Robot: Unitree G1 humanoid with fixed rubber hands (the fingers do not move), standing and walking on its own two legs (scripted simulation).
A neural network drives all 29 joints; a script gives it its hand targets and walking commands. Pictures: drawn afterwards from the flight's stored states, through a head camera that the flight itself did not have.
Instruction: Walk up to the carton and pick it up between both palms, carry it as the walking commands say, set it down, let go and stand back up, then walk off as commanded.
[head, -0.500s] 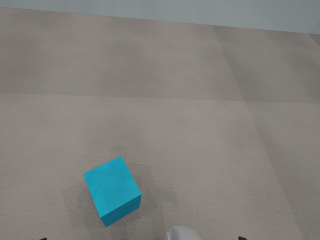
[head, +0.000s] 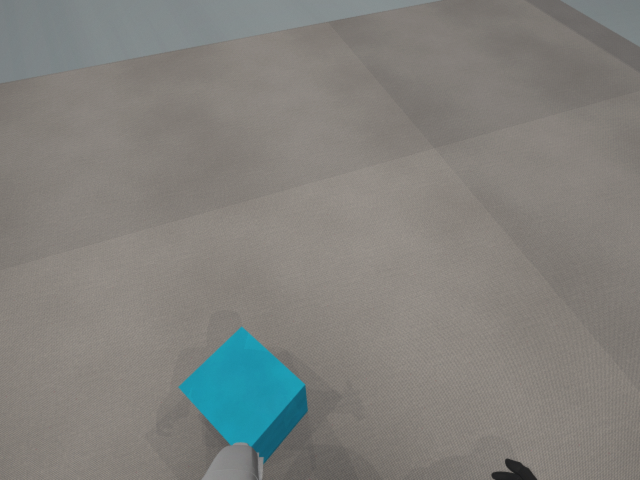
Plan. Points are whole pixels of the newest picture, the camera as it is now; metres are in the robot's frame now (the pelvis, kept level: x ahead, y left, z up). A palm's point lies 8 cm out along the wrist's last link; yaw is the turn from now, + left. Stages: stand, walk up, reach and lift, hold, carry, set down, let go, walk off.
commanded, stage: walk off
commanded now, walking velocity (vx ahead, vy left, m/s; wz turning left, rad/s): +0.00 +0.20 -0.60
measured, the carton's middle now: (249, 400) +0.35 +0.19 -0.64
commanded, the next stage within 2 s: stand in 1.28 s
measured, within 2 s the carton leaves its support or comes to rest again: neither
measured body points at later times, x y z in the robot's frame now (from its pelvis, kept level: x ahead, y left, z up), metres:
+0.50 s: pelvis +0.02 +0.17 -0.01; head +0.07 +0.16 +0.44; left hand +0.22 +0.38 -0.14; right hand +0.00 -0.09 -0.13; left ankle +0.02 +0.23 -0.74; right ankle -0.04 +0.10 -0.70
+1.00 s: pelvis +0.08 +0.31 -0.02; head +0.12 +0.31 +0.43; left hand +0.31 +0.53 -0.15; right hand +0.04 +0.01 -0.12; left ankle +0.18 +0.41 -0.75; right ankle -0.03 +0.13 -0.74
